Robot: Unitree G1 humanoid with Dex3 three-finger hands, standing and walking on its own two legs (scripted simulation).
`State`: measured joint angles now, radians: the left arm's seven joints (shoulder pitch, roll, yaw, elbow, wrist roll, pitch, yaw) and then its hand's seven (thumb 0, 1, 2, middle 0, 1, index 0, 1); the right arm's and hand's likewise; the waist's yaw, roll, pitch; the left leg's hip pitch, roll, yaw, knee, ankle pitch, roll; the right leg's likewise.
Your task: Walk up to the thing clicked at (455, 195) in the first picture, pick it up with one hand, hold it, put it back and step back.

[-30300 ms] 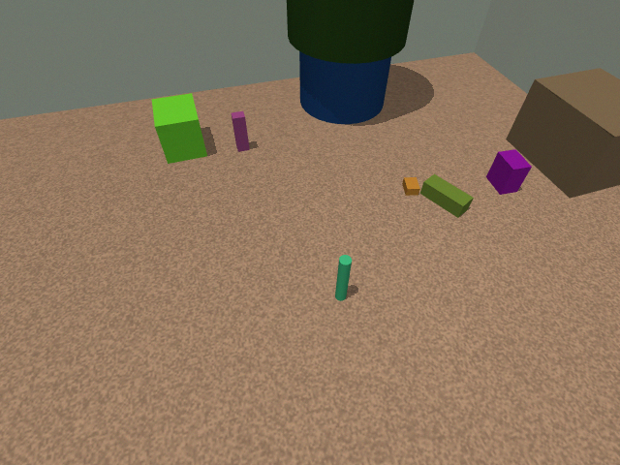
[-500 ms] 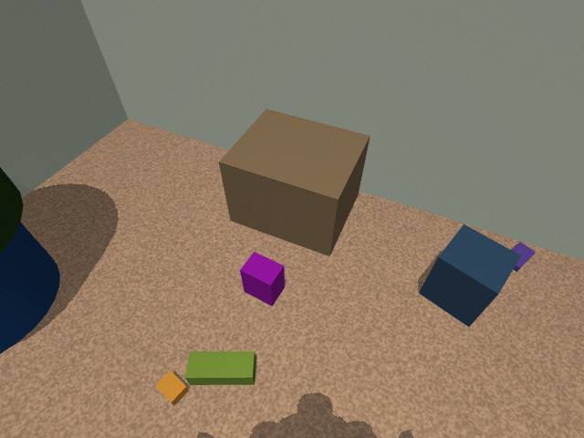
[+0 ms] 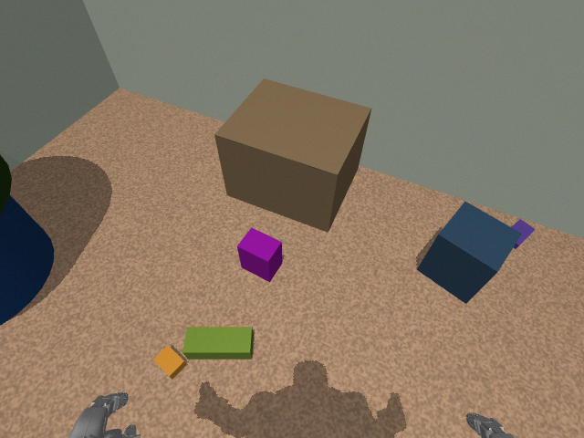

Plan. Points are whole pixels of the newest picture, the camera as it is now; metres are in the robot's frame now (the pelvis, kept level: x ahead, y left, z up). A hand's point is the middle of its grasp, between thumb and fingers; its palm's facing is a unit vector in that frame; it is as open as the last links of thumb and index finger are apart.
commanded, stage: rise first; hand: left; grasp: from above
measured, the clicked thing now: (219, 343) +0.47 +0.24 -0.73
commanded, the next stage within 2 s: none
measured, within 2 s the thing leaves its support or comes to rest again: neither
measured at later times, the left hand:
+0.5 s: hand out of the picture +0.15 +0.26 -0.21, palm faces -0.12 -0.90 -0.43, open 13.9 cm
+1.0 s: hand out of the picture +0.15 +0.28 -0.27, palm faces -0.30 -0.79 -0.54, open 14.2 cm
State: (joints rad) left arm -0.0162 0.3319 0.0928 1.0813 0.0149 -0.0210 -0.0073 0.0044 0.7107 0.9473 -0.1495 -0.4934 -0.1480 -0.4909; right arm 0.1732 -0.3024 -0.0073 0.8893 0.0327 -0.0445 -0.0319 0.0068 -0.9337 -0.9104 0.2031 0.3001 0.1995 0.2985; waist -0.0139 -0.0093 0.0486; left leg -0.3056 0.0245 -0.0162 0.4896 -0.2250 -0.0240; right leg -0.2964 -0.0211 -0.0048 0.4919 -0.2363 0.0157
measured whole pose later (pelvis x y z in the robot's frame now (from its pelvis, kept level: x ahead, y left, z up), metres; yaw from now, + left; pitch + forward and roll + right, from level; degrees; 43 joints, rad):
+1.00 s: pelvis -0.01 +0.01 -0.13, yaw -1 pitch +24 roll -2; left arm 0.20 0.37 0.11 0.47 0.36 0.16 0.02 -0.01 -0.56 0.96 -0.08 -1.07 -0.09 -1.06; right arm 0.17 -0.24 -0.02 0.53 -0.01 -0.19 -0.01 0.01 -0.94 -0.91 0.21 0.30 0.20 0.30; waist -0.04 0.01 -0.16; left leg -1.19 0.02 -0.04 1.37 -0.60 -0.01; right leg -1.16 -0.02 -0.01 1.34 -0.59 0.03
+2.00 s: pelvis -0.08 +0.02 -0.41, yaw -6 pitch +33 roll -8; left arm -0.85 0.76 0.11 1.30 1.25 -0.30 0.31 0.00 -0.56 1.07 -0.07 -0.96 -0.06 -0.98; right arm 0.14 -0.26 0.00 0.76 -0.10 -0.02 0.11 0.00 -0.90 -0.90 0.21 0.30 0.20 0.30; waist -0.17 -0.01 -0.09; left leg -2.24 -0.01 -0.12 2.30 -0.65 0.00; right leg -2.15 0.00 -0.03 2.22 -0.66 0.05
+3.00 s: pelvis -0.07 +0.02 -0.44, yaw -8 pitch +34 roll -10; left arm -0.95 0.87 0.14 1.42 1.30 -0.30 0.36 0.00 -0.56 1.05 -0.08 -1.00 -0.07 -1.01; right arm 0.14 -0.27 0.09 0.72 -0.16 -0.01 0.14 0.00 -0.91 -0.91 0.21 0.30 0.20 0.30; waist -0.25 -0.03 -0.02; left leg -2.32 -0.01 -0.17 2.41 -0.69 -0.01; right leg -2.22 0.03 -0.06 2.30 -0.68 0.07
